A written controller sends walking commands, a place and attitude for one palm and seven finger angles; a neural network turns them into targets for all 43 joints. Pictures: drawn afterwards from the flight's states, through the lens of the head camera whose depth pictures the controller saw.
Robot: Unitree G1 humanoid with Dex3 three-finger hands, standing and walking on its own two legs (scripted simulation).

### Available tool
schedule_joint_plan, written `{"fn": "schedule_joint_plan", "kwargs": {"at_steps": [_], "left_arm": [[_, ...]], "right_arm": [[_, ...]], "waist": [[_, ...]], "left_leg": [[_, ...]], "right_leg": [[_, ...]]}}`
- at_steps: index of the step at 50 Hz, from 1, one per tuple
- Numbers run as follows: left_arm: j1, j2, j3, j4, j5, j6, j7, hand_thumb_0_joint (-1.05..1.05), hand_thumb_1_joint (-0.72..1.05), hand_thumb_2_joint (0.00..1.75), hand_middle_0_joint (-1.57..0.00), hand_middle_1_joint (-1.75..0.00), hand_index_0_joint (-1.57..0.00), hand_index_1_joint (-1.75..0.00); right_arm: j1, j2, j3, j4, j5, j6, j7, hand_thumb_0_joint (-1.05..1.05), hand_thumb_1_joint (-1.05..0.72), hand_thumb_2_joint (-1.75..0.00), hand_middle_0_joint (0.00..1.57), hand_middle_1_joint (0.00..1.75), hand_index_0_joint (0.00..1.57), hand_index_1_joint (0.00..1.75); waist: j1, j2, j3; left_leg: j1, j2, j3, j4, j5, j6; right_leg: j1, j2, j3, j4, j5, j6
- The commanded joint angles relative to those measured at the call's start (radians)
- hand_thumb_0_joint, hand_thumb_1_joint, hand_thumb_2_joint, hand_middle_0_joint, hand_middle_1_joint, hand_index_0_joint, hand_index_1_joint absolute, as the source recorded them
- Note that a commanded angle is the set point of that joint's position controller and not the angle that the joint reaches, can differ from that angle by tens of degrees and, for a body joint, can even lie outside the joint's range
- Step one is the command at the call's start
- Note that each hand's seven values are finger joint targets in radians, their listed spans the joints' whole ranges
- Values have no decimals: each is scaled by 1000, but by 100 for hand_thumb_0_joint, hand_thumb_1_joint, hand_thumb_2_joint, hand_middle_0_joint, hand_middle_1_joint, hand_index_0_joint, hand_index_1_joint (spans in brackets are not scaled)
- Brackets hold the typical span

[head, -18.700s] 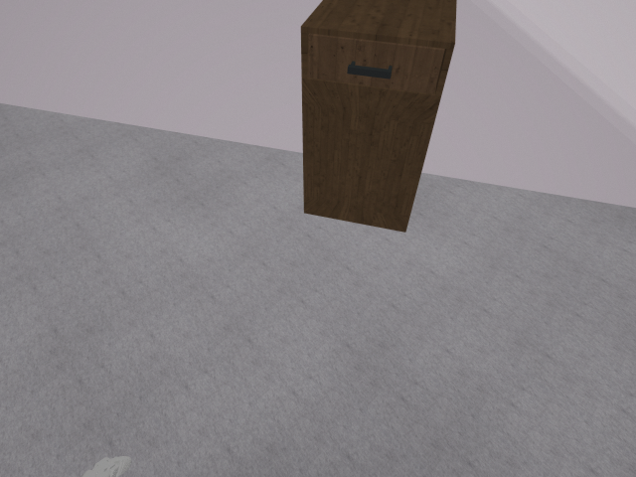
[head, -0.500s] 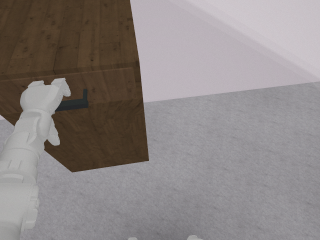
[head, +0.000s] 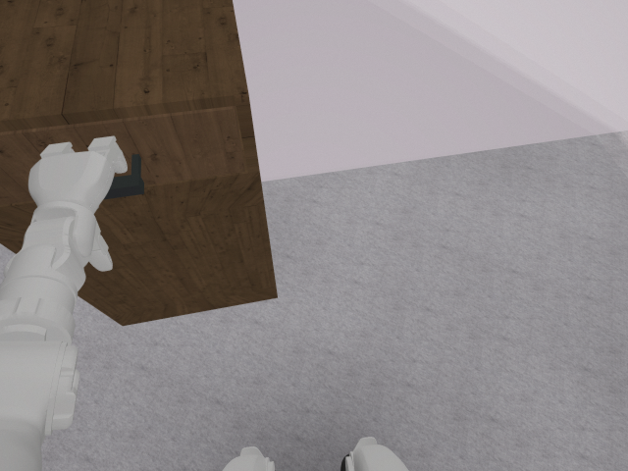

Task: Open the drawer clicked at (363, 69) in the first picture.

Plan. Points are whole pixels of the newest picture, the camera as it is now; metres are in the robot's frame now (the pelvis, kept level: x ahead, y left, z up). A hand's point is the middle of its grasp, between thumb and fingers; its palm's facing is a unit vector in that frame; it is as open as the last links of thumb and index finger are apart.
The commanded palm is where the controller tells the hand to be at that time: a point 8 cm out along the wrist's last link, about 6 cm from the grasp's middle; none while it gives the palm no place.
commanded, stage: lower the fingers behind the handle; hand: left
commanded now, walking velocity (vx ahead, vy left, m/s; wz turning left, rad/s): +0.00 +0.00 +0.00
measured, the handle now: (92, 178) +0.52 +0.30 +0.00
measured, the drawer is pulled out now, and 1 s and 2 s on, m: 0.00 0.00 0.00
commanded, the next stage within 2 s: close the thumb around the handle in 0.96 s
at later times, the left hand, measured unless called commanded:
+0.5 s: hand (92, 222) +0.46 +0.29 -0.02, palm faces -0.07 -0.02 -1.00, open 13.8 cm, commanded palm +0.45 +0.28 +0.03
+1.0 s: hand (93, 223) +0.46 +0.29 -0.02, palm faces -0.08 -0.02 -1.00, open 13.9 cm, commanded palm +0.44 +0.28 +0.03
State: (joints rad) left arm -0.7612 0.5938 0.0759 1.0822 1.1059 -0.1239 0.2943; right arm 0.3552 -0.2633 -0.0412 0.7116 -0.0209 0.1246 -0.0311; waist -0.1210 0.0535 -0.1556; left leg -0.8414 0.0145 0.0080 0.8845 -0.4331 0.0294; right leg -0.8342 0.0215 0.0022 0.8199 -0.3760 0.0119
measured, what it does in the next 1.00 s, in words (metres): stands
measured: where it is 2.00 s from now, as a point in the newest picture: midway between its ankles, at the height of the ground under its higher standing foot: outside the picture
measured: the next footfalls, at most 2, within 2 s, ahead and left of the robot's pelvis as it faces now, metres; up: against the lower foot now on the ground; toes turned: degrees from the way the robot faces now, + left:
none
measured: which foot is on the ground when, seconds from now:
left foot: down 0.00-1.00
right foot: down 0.00-1.00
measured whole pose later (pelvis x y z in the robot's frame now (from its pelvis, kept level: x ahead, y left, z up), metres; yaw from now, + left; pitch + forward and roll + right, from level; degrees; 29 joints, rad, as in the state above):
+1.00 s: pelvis -0.01 +0.01 -0.02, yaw +0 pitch +25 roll -3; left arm -0.77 0.59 0.07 1.09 1.11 -0.10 0.35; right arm 0.35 -0.26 -0.04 0.72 -0.03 0.12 -0.01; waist -0.12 0.06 -0.17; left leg -0.98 0.01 0.00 1.02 -0.47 0.04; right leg -0.97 0.02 0.00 0.94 -0.41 0.02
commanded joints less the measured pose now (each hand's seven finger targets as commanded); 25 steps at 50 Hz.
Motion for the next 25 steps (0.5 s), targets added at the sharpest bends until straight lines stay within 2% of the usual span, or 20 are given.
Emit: {"fn": "schedule_joint_plan", "kwargs": {"at_steps": [1, 3, 6, 8, 9, 11, 14, 15, 17, 19, 21, 22, 25], "left_arm": [[-309, 348, 103, -153, -14, -13, 56, 0, -50, 30, -30, -120, -30, -120], [-331, 317, 79, -165, -11, -16, 65, 0, -50, 30, -30, -120, -30, -120], [-316, 329, 96, -186, -11, -24, 74, 0, -50, 30, -30, -120, -30, -120], [-325, 303, 83, -205, -18, -35, 78, 0, -50, 30, -30, -120, -30, -120], [-324, 312, 89, -198, -19, -37, 79, 0, -50, 30, -30, -120, -30, -120], [-370, 333, 98, -220, -14, -48, 88, 0, -50, 30, -30, -120, -30, -120], [-306, 276, 71, -180, -9, -31, 98, 0, -50, 30, -30, -120, -30, -120], [-327, 269, 67, -172, -12, -27, 99, 0, -50, 30, -30, -120, -30, -120], [-329, 296, 81, -169, -7, -19, 105, 0, -50, 30, -30, -120, -30, -120], [-330, 279, 63, -155, -5, -6, 106, 0, -50, 30, -30, -120, -30, -120], [-319, 290, 74, -159, 1, -4, 106, 0, -50, 30, -30, -120, -30, -120], [-323, 268, 57, -161, -1, -1, 106, 0, -50, 30, -30, -120, -30, -120], [-320, 252, 49, -129, -5, 6, 101, 0, -50, 30, -30, -120, -30, -120]], "right_arm": [[129, -178, -60, -46, -7, -3, -11, 0, -90, -90, 20, 30, 20, 30], [138, -177, -65, -42, -7, -8, -9, 0, -90, -90, 20, 30, 20, 30], [146, -180, -70, -38, -8, -8, -5, 0, -90, -90, 20, 30, 20, 30], [151, -176, -77, -33, -9, -12, -4, 0, -90, -90, 20, 30, 20, 30], [150, -178, -76, -27, -8, -13, -6, 0, -90, -90, 20, 30, 20, 30], [153, -181, -77, -18, -10, -13, -8, 0, -90, -90, 20, 30, 20, 30], [147, -177, -78, -13, -12, -14, -1, 0, -90, -90, 20, 30, 20, 30], [148, -178, -77, -10, -14, -13, 1, 0, -90, -90, 20, 30, 20, 30], [146, -182, -74, -14, -14, -11, 1, 0, -90, -90, 20, 30, 20, 30], [143, -181, -72, -16, -14, -11, 3, 0, -90, -90, 20, 30, 20, 30], [139, -182, -71, -22, -14, -9, 4, 0, -90, -90, 20, 30, 20, 30], [138, -179, -71, -25, -15, -10, 5, 0, -90, -90, 20, 30, 20, 30], [136, -179, -68, -26, -13, -10, 6, 0, -90, -90, 20, 30, 20, 30]], "waist": [[31, 24, -423], [17, 32, -418], [27, 50, -462], [18, 50, -476], [12, 33, -473], [5, 50, -483], [14, 77, -455], [4, 65, -445], [8, 58, -445], [6, 68, -436], [13, 83, -452], [10, 82, -456], [0, 42, -426]], "left_leg": [[221, -28, 2, -47, 457, 19], [213, -26, 2, -39, 444, 18], [240, -22, -1, -25, 476, 15], [251, -22, -1, -12, 485, 16], [235, -22, 0, -8, 467, 18], [238, -19, -11, 0, 463, 16], [260, -16, -13, 8, 500, 9], [256, -14, -17, 11, 499, 9], [243, -14, -17, 15, 484, 10], [234, -16, -15, 16, 469, 10], [253, -13, -20, 21, 495, 6], [258, -12, -23, 24, 497, 4], [224, -11, -25, 28, 462, 8]], "right_leg": [[241, 39, -25, -34, 383, -41], [213, 38, -27, -30, 370, -40], [204, 40, -27, -15, 375, -41], [196, 41, -26, -14, 382, -39], [197, 40, -23, -13, 379, -37], [168, 39, -26, 0, 360, -38], [120, 43, -38, 7, 348, -43], [106, 43, -41, 9, 341, -43], [107, 44, -40, 15, 336, -42], [102, 43, -41, 15, 329, -43], [89, 44, -44, 27, 331, -45], [82, 45, -49, 30, 323, -45], [71, 44, -49, 31, 305, -44]]}}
